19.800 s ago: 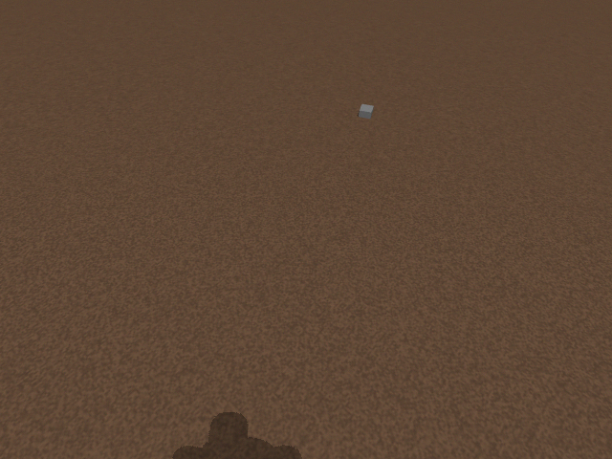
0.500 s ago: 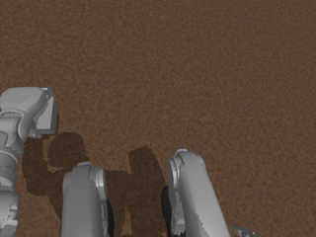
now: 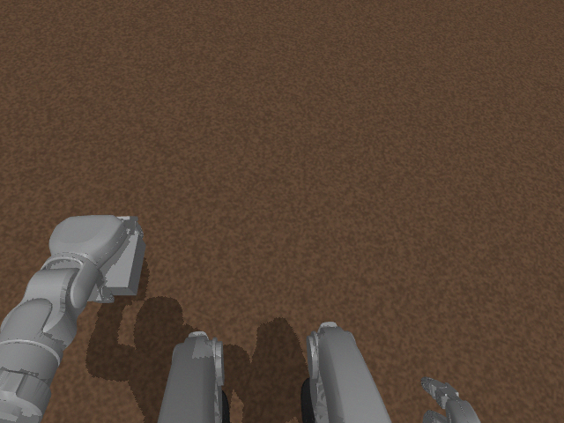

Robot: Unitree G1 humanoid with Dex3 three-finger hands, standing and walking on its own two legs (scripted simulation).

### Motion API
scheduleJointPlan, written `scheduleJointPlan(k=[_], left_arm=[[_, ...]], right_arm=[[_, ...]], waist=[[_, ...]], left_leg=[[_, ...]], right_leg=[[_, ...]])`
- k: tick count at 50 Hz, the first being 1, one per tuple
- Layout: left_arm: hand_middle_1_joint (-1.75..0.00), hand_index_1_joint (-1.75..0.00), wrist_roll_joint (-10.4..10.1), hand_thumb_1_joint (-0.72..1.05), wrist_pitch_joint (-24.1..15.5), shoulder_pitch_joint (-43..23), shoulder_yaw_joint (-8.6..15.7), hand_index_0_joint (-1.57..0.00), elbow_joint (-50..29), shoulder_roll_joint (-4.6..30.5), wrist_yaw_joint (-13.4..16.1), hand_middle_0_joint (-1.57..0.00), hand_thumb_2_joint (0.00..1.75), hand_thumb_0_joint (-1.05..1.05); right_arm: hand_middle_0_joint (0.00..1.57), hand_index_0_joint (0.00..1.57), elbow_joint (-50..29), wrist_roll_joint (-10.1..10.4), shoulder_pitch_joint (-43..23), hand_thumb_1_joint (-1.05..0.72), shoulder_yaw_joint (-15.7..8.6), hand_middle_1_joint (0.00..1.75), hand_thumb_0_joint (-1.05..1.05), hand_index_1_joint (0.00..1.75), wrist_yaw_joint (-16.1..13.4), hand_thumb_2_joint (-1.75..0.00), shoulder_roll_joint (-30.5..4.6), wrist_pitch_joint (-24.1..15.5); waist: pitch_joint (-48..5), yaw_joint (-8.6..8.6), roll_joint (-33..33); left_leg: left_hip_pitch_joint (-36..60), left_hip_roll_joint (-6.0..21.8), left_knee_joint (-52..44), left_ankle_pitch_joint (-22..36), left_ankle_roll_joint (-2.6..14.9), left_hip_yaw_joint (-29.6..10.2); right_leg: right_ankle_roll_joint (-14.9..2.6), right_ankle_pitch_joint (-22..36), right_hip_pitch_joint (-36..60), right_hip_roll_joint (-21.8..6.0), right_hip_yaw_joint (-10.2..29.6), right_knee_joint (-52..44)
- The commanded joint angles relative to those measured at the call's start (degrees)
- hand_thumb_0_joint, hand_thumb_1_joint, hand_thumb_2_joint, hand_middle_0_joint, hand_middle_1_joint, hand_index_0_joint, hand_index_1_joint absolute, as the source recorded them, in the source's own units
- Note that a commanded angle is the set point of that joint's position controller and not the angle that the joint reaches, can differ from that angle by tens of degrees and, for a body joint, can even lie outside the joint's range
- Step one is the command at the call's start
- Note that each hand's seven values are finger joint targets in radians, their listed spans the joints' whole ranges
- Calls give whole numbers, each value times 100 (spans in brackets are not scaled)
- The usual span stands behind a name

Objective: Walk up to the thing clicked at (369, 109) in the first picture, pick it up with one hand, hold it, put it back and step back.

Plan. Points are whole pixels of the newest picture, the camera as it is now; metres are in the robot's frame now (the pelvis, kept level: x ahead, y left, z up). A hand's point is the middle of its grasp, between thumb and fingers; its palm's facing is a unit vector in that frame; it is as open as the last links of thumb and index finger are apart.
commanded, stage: lift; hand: left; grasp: from above
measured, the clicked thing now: (112, 264) +0.39 +0.24 -0.10
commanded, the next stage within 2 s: hold in 0.74 s
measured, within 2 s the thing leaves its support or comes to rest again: neither
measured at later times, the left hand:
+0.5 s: hand (69, 234) +0.37 +0.22 +0.07, palm faces -0.44 -0.04 -0.90, open 11.0 cm
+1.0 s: hand (46, 188) +0.39 +0.22 +0.13, palm faces -0.46 -0.03 -0.89, open 11.0 cm
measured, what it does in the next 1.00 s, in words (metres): rises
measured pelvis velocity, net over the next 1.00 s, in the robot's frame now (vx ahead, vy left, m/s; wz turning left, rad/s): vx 0.08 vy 0.00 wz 0.01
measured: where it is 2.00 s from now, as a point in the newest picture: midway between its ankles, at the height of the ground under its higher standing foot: outside the picture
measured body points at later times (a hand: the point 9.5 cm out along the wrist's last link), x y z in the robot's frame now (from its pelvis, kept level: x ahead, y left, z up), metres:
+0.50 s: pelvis +0.04 +0.00 +0.14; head +0.11 +0.00 +0.59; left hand +0.39 +0.22 +0.12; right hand +0.13 -0.27 +0.02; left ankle +0.08 +0.11 -0.51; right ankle +0.09 -0.13 -0.51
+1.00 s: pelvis +0.08 +0.00 +0.20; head +0.12 -0.01 +0.65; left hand +0.41 +0.22 +0.18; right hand +0.18 -0.27 +0.07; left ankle +0.08 +0.11 -0.51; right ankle +0.09 -0.13 -0.51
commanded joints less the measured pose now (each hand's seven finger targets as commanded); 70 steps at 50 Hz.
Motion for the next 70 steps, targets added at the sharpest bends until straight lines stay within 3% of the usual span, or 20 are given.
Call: scheduleJointPlan(k=[1,7,10,12,17,20,22,24,32,33,36,41,44,49,53,55,57,59,70], left_arm=[[-69,-70,-95,65,62,-1139,466,-102,-970,1083,314,-103,86,0],[-69,-71,-28,64,3,-1041,301,-101,-772,909,381,-102,85,0],[-74,-75,0,62,-33,-993,318,-99,-775,822,473,-99,85,0],[-75,-75,22,63,-15,-890,156,-99,-718,578,566,-99,84,0],[-74,-74,193,61,88,-1019,277,-98,-457,711,797,-99,86,0],[-73,-74,193,62,153,-1285,69,-99,-385,501,875,-100,87,0],[-72,-73,172,61,225,-1044,58,-98,-201,456,871,-99,83,0],[-73,-74,127,60,294,-887,79,-97,-124,454,860,-97,85,0],[-71,-72,0,58,282,-774,-31,-97,-168,333,705,-97,82,0],[-70,-71,0,57,267,-881,-127,-96,-246,226,691,-97,82,0],[-73,-73,27,57,226,-993,19,-95,-432,408,726,-96,85,0],[-75,-75,117,60,216,-888,-26,-97,-270,349,705,-97,86,0],[-75,-74,107,59,213,-813,-96,-96,-349,276,637,-95,83,0],[-76,-75,114,58,171,-947,-12,-96,-556,430,476,-96,88,0],[-76,-75,46,59,149,-679,-47,-97,-482,325,379,-96,89,0],[-73,-73,109,59,150,-532,-109,-96,-329,273,288,-95,87,0],[-73,-73,112,59,127,-697,-18,-97,-587,423,246,-96,88,0],[-72,-72,81,61,130,-695,-75,-98,-675,317,200,-98,88,0],[-71,-70,69,57,70,-717,-5,-94,-1103,442,86,-94,85,0]], right_arm=[[20,20,-363,73,449,-90,-347,30,0,30,-222,-90,-906,-197],[20,20,-263,114,460,-91,-330,30,0,30,-333,-91,-813,-352],[20,20,-217,121,514,-91,-345,30,0,30,-348,-91,-792,-426],[20,20,-201,132,546,-91,-364,30,0,30,-335,-91,-762,-453],[20,20,-112,131,611,-90,-388,30,0,30,-333,-90,-813,-448],[20,20,-88,117,594,-90,-390,30,0,30,-331,-90,-782,-430],[20,20,-78,118,634,-90,-400,30,0,30,-331,-90,-797,-425],[20,20,-89,114,626,-90,-402,30,0,30,-323,-90,-794,-418],[20,20,-188,146,564,-90,-403,30,0,30,-336,-90,-782,-407],[20,20,-172,146,589,-90,-392,30,0,30,-334,-90,-771,-405],[20,20,-203,159,621,-90,-411,30,0,30,-338,-90,-787,-385],[20,20,-142,174,643,-90,-441,30,0,30,-335,-90,-796,-338],[20,20,-117,166,627,-90,-453,30,0,30,-328,-90,-794,-310],[20,20,-148,166,554,-90,-459,30,0,30,-327,-90,-791,-225],[20,20,-226,201,469,-90,-456,30,0,30,-324,-90,-813,-179],[20,20,-236,192,464,-89,-447,30,0,30,-323,-90,-800,-146],[20,20,-281,204,391,-90,-458,30,0,30,-326,-90,-817,-128],[20,20,-311,204,388,-90,-444,30,0,30,-320,-90,-794,-100],[20,20,-489,245,175,-90,-427,30,0,30,-342,-90,-828,-42]], waist=[[-2514,-87,271],[-1979,-69,127],[-1991,-12,188],[-1975,-22,162],[-1794,58,206],[-1624,5,164],[-1534,52,116],[-1491,147,75],[-1145,150,-68],[-1139,109,-49],[-1249,180,-60],[-1219,188,-94],[-1209,188,-97],[-1334,251,-80],[-1085,277,-136],[-947,263,-263],[-1042,334,-93],[-1033,325,-150],[-906,381,-58]], left_leg=[[2683,-124,-2264,180,79,-87],[3275,-131,-2964,323,78,-9],[3632,-159,-3238,612,53,62],[3938,-184,-3412,877,41,113],[4522,-167,-3970,1195,2,101],[4901,-202,-4279,1152,-11,156],[5058,-201,-4468,1290,-20,152],[5228,-201,-4675,1449,-28,130],[5893,-176,-5310,1823,-31,179],[5947,-179,-5346,1900,-20,195],[6217,-199,-5489,2171,-23,220],[6590,-195,-5692,2615,-34,257],[6781,-203,-5794,2839,-39,288],[7042,-224,-5897,3316,-20,333],[7103,-233,-6080,3216,-18,380],[7069,-227,-6091,3324,3,383],[7196,-242,-6152,3357,-11,399],[7237,-231,-6184,3434,1,399],[7492,-199,-6503,3216,-23,382]], right_leg=[[-219,357,2191,233,37,-2004],[-233,405,2907,246,152,-2813],[-242,559,3329,241,228,-3182],[-242,792,3609,251,240,-3425],[-236,1123,4105,276,213,-3842],[-233,1065,4329,293,233,-4161],[-227,1183,4561,288,242,-4344],[-213,1337,4828,288,221,-4506],[-198,1697,5366,271,199,-5074],[-196,1782,5428,268,219,-5132],[-189,2029,5702,251,257,-5299],[-194,2412,5975,252,268,-5489],[-184,2599,6165,255,262,-5621],[-151,3090,6576,242,289,-5780],[-161,2997,6609,246,297,-5937],[-151,3126,6667,255,292,-5958],[-160,3124,6764,245,296,-6009],[-151,3229,6796,250,303,-6022],[-200,2860,6852,275,272,-6197]])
